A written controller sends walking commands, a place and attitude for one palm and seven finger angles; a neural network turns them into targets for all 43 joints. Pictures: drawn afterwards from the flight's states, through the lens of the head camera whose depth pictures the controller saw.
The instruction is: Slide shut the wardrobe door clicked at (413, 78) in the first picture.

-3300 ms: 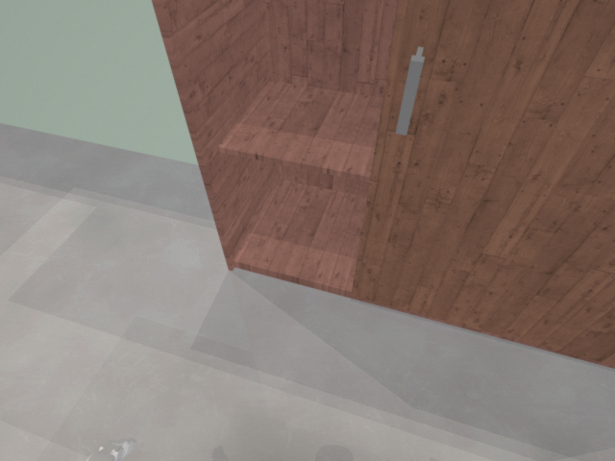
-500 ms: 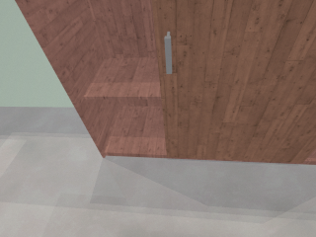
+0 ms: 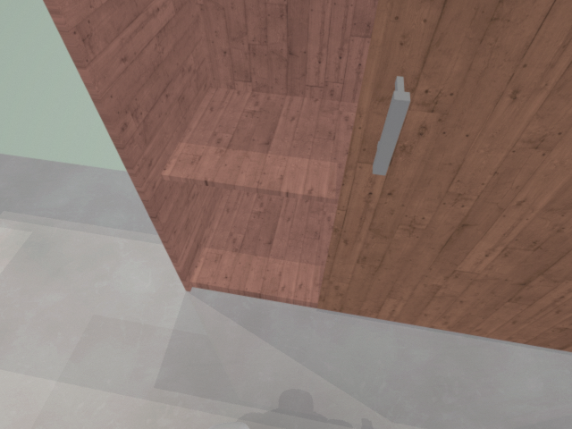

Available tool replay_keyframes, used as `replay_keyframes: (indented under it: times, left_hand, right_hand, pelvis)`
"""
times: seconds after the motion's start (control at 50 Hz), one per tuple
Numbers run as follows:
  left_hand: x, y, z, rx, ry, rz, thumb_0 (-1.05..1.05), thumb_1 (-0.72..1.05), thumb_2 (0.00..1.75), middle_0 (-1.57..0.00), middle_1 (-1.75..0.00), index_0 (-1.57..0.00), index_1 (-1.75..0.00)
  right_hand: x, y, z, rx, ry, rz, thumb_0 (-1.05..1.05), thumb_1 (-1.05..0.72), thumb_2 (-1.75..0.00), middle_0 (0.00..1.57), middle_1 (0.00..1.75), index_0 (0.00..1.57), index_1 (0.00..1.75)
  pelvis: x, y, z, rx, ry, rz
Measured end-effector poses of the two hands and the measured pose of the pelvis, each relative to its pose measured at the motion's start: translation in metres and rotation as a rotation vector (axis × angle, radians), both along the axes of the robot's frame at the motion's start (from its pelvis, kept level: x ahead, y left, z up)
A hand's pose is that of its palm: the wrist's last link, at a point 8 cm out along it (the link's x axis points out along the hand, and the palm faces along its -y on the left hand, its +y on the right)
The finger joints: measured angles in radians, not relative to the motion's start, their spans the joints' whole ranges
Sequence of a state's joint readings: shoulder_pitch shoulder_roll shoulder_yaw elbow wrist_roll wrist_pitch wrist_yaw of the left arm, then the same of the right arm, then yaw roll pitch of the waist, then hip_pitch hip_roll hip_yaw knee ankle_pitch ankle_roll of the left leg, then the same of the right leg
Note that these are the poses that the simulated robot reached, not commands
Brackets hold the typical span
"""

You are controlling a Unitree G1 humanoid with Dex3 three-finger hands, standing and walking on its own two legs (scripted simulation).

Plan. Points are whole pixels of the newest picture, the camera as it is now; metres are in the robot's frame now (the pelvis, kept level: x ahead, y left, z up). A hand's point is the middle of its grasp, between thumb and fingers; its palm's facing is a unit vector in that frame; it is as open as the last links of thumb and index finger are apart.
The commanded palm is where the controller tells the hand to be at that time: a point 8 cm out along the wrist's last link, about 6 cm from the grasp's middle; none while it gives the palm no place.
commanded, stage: take the last steps up to it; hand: right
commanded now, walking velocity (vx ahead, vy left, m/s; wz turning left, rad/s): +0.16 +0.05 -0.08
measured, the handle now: (389, 127) +0.55 -0.10 +0.12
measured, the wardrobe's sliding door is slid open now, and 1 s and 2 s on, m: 0.48 0.48 0.48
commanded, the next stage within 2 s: come to a stop and stand still in 0.02 s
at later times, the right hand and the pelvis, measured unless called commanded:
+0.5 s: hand out of the picture +0.09 -0.17 -0.16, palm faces +0.06 +0.97 -0.23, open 7.3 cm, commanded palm none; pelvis +0.08 +0.01 +0.01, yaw +1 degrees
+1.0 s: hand out of the picture +0.07 -0.13 -0.15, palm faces +0.10 +0.96 -0.25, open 7.3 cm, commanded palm none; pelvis +0.05 +0.05 +0.02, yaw -2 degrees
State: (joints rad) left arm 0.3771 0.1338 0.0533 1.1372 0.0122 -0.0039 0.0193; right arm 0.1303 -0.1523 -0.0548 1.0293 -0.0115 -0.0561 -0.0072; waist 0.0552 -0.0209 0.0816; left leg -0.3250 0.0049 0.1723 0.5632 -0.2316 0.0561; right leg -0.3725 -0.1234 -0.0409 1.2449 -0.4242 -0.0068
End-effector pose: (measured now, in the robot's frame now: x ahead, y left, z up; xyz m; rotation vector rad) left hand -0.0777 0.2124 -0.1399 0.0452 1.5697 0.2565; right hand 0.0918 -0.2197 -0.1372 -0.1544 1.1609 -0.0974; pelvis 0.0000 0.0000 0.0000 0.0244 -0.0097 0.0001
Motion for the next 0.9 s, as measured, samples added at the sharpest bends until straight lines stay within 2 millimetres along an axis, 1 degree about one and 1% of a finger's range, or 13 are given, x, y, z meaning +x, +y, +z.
replay_keyframes:
  times: [0.08,0.14,0.18,0.24,0.32,0.36,0.4,0.48,0.58,0.64,0.7,0.8,0.9]
  left_hand:
    - [0.101,0.023,0.007,0.048,-0.191,-0.079,0.01,0.91,0.90,-0.20,-0.30,-0.20,-0.30]
    - [0.166,0.027,0.015,0.065,-0.304,-0.127,0.01,0.91,0.90,-0.20,-0.30,-0.19,-0.30]
    - [0.202,0.023,0.019,0.071,-0.358,-0.161,0.00,0.91,0.90,-0.20,-0.30,-0.19,-0.30]
    - [0.242,0.012,0.020,0.078,-0.406,-0.202,0.00,0.91,0.90,-0.20,-0.30,-0.19,-0.30]
    - [0.270,-0.007,0.025,0.053,-0.410,-0.227,0.00,0.91,0.90,-0.20,-0.30,-0.20,-0.30]
    - [0.276,-0.012,0.023,0.038,-0.405,-0.225,0.00,0.91,0.90,-0.20,-0.30,-0.20,-0.30]
    - [0.276,-0.013,0.020,0.022,-0.390,-0.218,0.00,0.91,0.90,-0.20,-0.30,-0.20,-0.30]
    - [0.270,0.006,0.015,0.026,-0.376,-0.184,-0.01,0.92,0.90,-0.21,-0.30,-0.20,-0.30]
    - [0.246,0.049,0.004,0.033,-0.337,-0.167,-0.01,0.92,0.90,-0.21,-0.30,-0.20,-0.30]
    - [0.230,0.077,-0.010,0.025,-0.324,-0.145,0.00,0.91,0.90,-0.21,-0.30,-0.20,-0.30]
    - [0.212,0.096,-0.010,0.024,-0.288,-0.131,0.00,0.91,0.90,-0.20,-0.30,-0.20,-0.30]
    - [0.184,0.112,0.000,0.024,-0.241,-0.128,0.01,0.91,0.90,-0.20,-0.30,-0.20,-0.30]
    - [0.164,0.113,0.007,0.033,-0.178,-0.157,0.01,0.91,0.90,-0.20,-0.30,-0.20,-0.30]
  right_hand:
    - [0.000,-0.006,0.006,-0.028,0.034,-0.045,-0.02,-0.95,-0.90,0.20,0.30,0.20,0.30]
    - [-0.004,-0.007,0.002,-0.018,0.086,-0.062,-0.02,-0.95,-0.90,0.20,0.30,0.20,0.30]
    - [-0.007,-0.006,-0.004,-0.001,0.122,-0.080,-0.02,-0.94,-0.90,0.20,0.30,0.20,0.30]
    - [-0.011,-0.003,-0.016,0.029,0.180,-0.112,-0.01,-0.93,-0.90,0.20,0.30,0.19,0.30]
    - [-0.012,0.005,-0.016,0.047,0.239,-0.140,0.00,-0.92,-0.90,0.20,0.30,0.19,0.30]
    - [-0.012,0.006,-0.011,0.044,0.264,-0.136,0.00,-0.92,-0.90,0.20,0.30,0.19,0.30]
    - [-0.012,0.005,-0.005,0.027,0.282,-0.132,0.00,-0.92,-0.90,0.20,0.30,0.19,0.30]
    - [-0.008,-0.001,0.005,-0.032,0.285,-0.120,0.00,-0.91,-0.90,0.20,0.30,0.20,0.30]
    - [0.000,-0.001,0.012,-0.110,0.220,-0.116,0.00,-0.91,-0.90,0.20,0.30,0.19,0.30]
    - [0.000,0.010,0.011,-0.152,0.166,-0.103,0.00,-0.91,-0.90,0.20,0.30,0.19,0.30]
    - [-0.004,0.028,0.019,-0.143,0.148,-0.093,0.00,-0.91,-0.90,0.20,0.30,0.19,0.30]
    - [-0.007,0.051,0.028,-0.106,0.133,-0.088,0.00,-0.91,-0.90,0.20,0.30,0.20,0.30]
    - [-0.014,0.055,0.030,-0.085,0.113,-0.112,0.00,-0.91,-0.90,0.20,0.30,0.20,0.30]
  pelvis:
    - [0.027,0.005,0.007,0.014,0.009,-0.017]
    - [0.048,0.005,0.008,0.024,0.012,-0.020]
    - [0.061,0.003,0.007,0.032,0.008,-0.020]
    - [0.081,-0.001,0.002,0.039,-0.005,-0.017]
    - [0.098,-0.003,0.007,-0.004,-0.008,-0.002]
    - [0.098,-0.003,0.009,-0.014,-0.004,0.003]
    - [0.095,-0.001,0.011,-0.014,0.000,0.005]
    - [0.084,0.009,0.013,-0.014,0.010,0.018]
    - [0.073,0.034,0.007,-0.026,0.006,0.019]
    - [0.069,0.053,-0.004,-0.050,-0.001,0.016]
    - [0.066,0.062,0.001,-0.046,-0.010,0.003]
    - [0.065,0.069,0.013,-0.063,0.001,0.004]
    - [0.059,0.067,0.017,-0.068,0.008,-0.018]
